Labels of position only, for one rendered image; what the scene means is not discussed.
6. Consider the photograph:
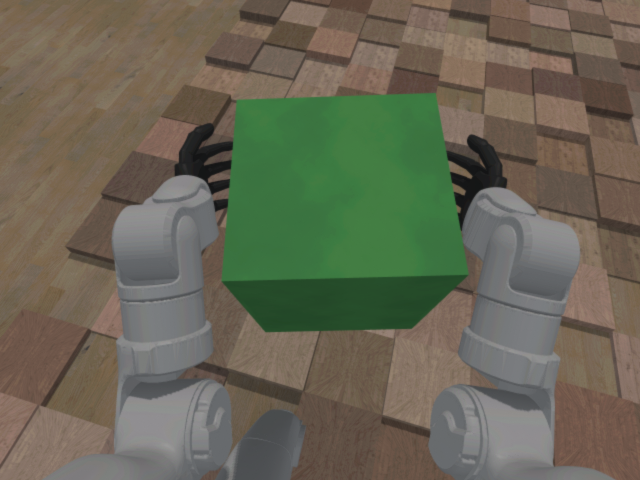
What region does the carton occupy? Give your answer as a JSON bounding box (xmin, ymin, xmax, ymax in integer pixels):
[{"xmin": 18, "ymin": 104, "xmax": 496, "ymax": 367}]
[{"xmin": 221, "ymin": 93, "xmax": 469, "ymax": 332}]

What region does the left robot thigh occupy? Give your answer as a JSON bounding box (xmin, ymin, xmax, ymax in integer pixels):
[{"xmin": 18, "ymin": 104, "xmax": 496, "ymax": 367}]
[{"xmin": 215, "ymin": 409, "xmax": 306, "ymax": 480}]

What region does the robot left hand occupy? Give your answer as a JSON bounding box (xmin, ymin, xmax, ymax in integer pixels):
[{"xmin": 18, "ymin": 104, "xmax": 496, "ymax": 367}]
[{"xmin": 175, "ymin": 123, "xmax": 233, "ymax": 212}]

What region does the robot right hand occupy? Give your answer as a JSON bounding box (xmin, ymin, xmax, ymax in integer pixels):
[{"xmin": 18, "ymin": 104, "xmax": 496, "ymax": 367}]
[{"xmin": 446, "ymin": 134, "xmax": 507, "ymax": 231}]

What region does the left robot forearm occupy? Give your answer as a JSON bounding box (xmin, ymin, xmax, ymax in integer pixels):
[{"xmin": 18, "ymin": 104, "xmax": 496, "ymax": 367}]
[{"xmin": 112, "ymin": 175, "xmax": 219, "ymax": 450}]

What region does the right robot upper arm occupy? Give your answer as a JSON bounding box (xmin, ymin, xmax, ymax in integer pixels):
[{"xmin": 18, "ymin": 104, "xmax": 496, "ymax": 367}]
[{"xmin": 428, "ymin": 384, "xmax": 615, "ymax": 480}]

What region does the left robot upper arm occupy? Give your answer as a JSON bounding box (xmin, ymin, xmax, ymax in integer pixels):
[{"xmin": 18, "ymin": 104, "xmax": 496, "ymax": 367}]
[{"xmin": 42, "ymin": 378, "xmax": 232, "ymax": 480}]

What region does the right robot forearm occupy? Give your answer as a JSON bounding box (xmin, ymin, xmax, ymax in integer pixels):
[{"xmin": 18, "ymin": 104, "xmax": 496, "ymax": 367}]
[{"xmin": 458, "ymin": 187, "xmax": 580, "ymax": 457}]

